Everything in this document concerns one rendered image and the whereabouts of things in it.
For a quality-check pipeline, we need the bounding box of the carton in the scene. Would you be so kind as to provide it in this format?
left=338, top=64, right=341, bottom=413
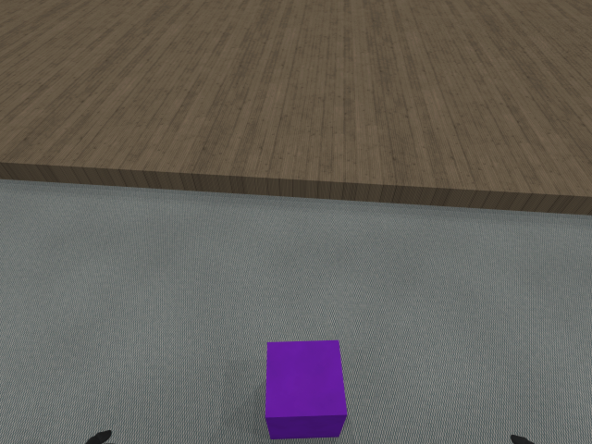
left=265, top=340, right=347, bottom=439

